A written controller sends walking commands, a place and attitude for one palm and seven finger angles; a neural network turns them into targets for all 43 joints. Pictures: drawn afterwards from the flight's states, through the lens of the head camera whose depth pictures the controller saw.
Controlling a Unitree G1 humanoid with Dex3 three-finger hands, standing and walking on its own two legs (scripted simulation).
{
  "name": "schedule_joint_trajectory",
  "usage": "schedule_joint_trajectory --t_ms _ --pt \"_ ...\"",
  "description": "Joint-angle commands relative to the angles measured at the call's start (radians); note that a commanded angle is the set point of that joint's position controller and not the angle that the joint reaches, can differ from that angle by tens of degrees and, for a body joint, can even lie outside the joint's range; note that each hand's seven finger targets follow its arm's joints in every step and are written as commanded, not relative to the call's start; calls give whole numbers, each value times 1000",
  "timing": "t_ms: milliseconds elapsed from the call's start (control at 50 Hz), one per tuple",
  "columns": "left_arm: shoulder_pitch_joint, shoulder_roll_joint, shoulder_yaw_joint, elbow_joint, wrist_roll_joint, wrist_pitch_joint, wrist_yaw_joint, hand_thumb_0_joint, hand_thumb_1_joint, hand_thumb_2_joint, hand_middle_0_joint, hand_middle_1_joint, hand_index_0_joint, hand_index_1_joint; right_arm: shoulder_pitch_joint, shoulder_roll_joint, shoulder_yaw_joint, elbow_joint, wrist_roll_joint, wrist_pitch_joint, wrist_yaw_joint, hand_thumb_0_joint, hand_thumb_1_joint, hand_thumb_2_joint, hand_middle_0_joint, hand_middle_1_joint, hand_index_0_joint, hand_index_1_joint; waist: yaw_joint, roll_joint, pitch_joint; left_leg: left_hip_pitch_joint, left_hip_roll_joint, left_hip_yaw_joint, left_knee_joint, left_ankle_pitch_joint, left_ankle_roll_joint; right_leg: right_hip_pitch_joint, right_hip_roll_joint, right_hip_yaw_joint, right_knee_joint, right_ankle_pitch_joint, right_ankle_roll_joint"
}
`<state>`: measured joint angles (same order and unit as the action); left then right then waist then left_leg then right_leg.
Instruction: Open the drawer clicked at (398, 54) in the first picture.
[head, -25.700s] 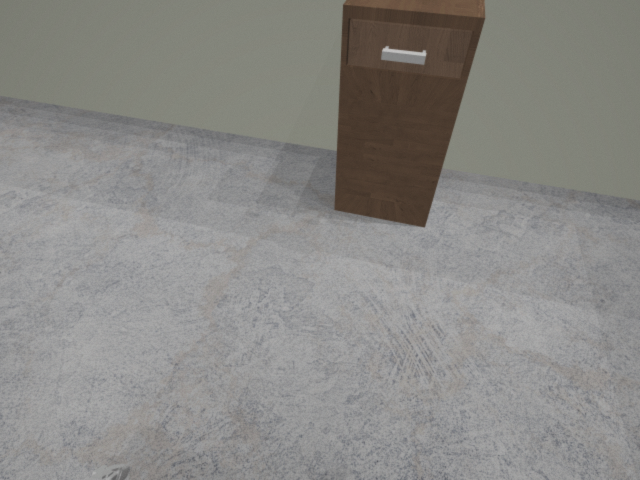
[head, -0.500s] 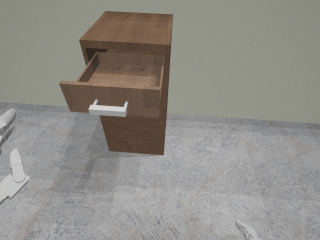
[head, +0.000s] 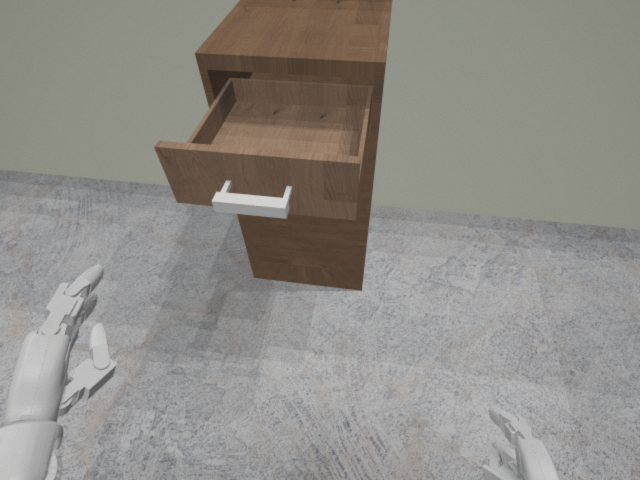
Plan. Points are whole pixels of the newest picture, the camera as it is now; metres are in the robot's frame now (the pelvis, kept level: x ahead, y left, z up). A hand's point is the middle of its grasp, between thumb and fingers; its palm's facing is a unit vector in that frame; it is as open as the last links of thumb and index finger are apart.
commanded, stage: let the arm hang, fingers relaxed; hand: left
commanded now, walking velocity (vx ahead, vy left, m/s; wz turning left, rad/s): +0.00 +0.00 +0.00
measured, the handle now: (254, 196) +0.58 +0.17 -0.01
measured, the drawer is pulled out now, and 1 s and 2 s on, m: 0.29 0.29 0.29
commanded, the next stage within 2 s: look to check the result in 1.02 s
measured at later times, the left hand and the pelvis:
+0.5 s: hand out of the picture -0.04 +0.22 -0.16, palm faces +0.01 -0.98 -0.22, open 7.2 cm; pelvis +0.01 +0.03 +0.01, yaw -1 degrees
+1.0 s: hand out of the picture +0.01 +0.18 -0.16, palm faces +0.00 -0.98 -0.19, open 7.3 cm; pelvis +0.01 +0.02 +0.01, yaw -2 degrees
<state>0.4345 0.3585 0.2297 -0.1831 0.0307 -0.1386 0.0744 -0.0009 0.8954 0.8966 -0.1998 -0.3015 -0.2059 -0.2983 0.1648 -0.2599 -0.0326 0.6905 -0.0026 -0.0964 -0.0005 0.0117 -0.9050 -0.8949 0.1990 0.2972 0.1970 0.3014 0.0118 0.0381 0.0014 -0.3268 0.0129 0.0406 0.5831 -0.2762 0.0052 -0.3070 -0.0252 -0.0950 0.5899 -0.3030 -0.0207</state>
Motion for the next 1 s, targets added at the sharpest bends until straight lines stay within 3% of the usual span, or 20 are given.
schedule_joint_trajectory --t_ms 0,20,40,60,80,100,120,160,180,200,220,260,280,340,380,540,640,760,900,980 --pt "-40 -26 -142 481 9 133 -70 0 900 900 -200 -300 -200 -300 56 -72 -15 -17 -12 43 0 0 -900 -900 200 300 200 300 -21 -348 -118 -3 30 -43 35 238 18 163 -162 133 -65 592 -58" --pt "-59 -12 -141 551 7 138 -68 0 900 900 -200 -300 -200 -300 47 -74 -14 -6 -13 57 -3 0 -900 -900 200 300 200 300 -17 -329 -101 11 17 -42 18 225 17 171 -170 138 -68 640 -67" --pt "-83 -6 -146 623 3 144 -64 0 900 900 -200 -300 -200 -300 39 -74 -12 14 -18 70 -5 0 -900 -900 200 300 200 300 -16 -271 -82 43 21 -47 -12 254 19 159 -163 132 -71 612 -63" --pt "-110 -4 -154 692 -2 151 -60 0 900 900 -200 -300 -200 -300 39 -71 -5 39 -20 79 -7 0 -900 -900 200 300 200 300 -20 -186 -65 88 37 -58 -50 309 20 130 -139 117 -74 514 -47" --pt "-136 -8 -159 750 -7 159 -57 0 900 900 -200 -300 -200 -300 31 -71 1 59 -22 85 -9 0 -900 -900 200 300 200 300 -18 -41 -27 109 64 -86 -100 373 28 96 -97 100 -75 373 -26" --pt "-154 -19 -168 813 -9 162 -55 0 900 900 -200 -300 -200 -300 31 -69 11 88 -24 88 -12 0 -900 -900 200 300 200 300 -14 34 -14 91 92 -118 -145 389 46 115 -63 82 -88 239 -5" --pt "-157 -23 -172 873 -11 161 -55 0 900 900 -200 -300 -200 -300 24 -70 16 113 -22 90 -16 0 -900 -900 200 300 200 300 -6 66 2 76 104 -126 -176 365 55 137 -50 80 -111 171 4" --pt "-141 -31 -179 983 -14 157 -57 0 900 900 -200 -300 -200 -300 26 -58 23 160 -16 93 -23 0 -900 -900 200 300 200 300 0 74 17 67 90 -111 -202 223 44 159 -56 98 -174 135 -4" --pt "-139 -26 -181 1020 -13 154 -57 0 900 900 -200 -300 -200 -300 39 -54 23 179 -12 94 -26 0 -900 -900 200 300 200 300 -2 43 26 77 87 -114 -206 194 42 157 -58 102 -194 139 -9" --pt "-117 -72 -168 1051 -10 151 -54 0 900 900 -200 -300 -200 -300 57 -31 19 197 -19 93 -30 0 -900 -900 200 300 200 300 -1 96 -11 104 86 -100 -213 173 42 172 -64 96 -209 147 -13" --pt "-115 -68 -172 1080 -12 151 -53 0 900 900 -200 -300 -200 -300 76 -16 17 216 -19 93 -32 0 -900 -900 200 300 200 300 -6 139 -29 118 85 -97 -221 166 41 182 -63 92 -211 152 -14" --pt "-112 -72 -180 1131 -13 148 -56 0 900 900 -200 -300 -200 -300 93 -9 15 242 -14 93 -35 0 -900 -900 200 300 200 300 -8 105 -25 131 89 -98 -236 148 42 179 -64 87 -226 151 -14" --pt "-115 -74 -184 1149 -12 147 -54 0 900 900 -200 -300 -200 -300 104 -8 13 250 -11 95 -36 0 -900 -900 200 300 200 300 -10 51 -3 138 96 -103 -240 152 43 165 -63 84 -236 150 -14" --pt "-110 -79 -196 1211 -14 147 -54 0 900 900 -200 -300 -200 -300 132 -12 17 296 -9 95 -37 0 -900 -900 200 300 200 300 -14 38 22 146 95 -100 -260 142 41 157 -73 85 -254 139 -12" --pt "-94 -77 -202 1243 -16 143 -52 0 900 900 -200 -300 -200 -300 150 -11 18 318 -5 95 -37 0 -900 -900 200 300 200 300 -13 -8 24 168 99 -95 -257 167 42 152 -74 86 -260 148 -13" --pt "-73 -93 -214 1311 -18 148 -42 0 900 900 -200 -300 -200 -300 198 7 23 388 -6 96 -39 0 -900 -900 200 300 200 300 -14 -18 101 140 100 -105 -309 70 39 123 -72 90 -261 92 -8" --pt "-65 -113 -210 1317 -16 148 -38 0 900 900 -200 -300 -200 -300 217 28 18 406 -8 93 -40 0 -900 -900 200 300 200 300 -12 -22 116 121 103 -113 -331 13 41 111 -65 89 -243 89 -5" --pt "-68 -132 -203 1312 -16 143 -34 0 900 900 -200 -300 -200 -300 244 61 18 421 -8 86 -42 0 -900 -900 200 300 200 300 -13 -43 108 128 89 -89 -301 95 41 120 -70 90 -240 125 -7" --pt "-69 -147 -198 1311 -16 140 -32 0 900 900 -200 -300 -200 -300 251 84 16 427 -9 88 -43 0 -900 -900 200 300 200 300 -15 -24 127 124 85 -71 -285 96 40 108 -68 94 -248 126 -11" --pt "-63 -147 -197 1309 -17 135 -31 0 900 900 -200 -300 -200 -300 252 86 14 428 -7 88 -44 0 -900 -900 200 300 200 300 -15 -30 99 152 83 -62 -265 136 39 114 -69 100 -255 144 -14"
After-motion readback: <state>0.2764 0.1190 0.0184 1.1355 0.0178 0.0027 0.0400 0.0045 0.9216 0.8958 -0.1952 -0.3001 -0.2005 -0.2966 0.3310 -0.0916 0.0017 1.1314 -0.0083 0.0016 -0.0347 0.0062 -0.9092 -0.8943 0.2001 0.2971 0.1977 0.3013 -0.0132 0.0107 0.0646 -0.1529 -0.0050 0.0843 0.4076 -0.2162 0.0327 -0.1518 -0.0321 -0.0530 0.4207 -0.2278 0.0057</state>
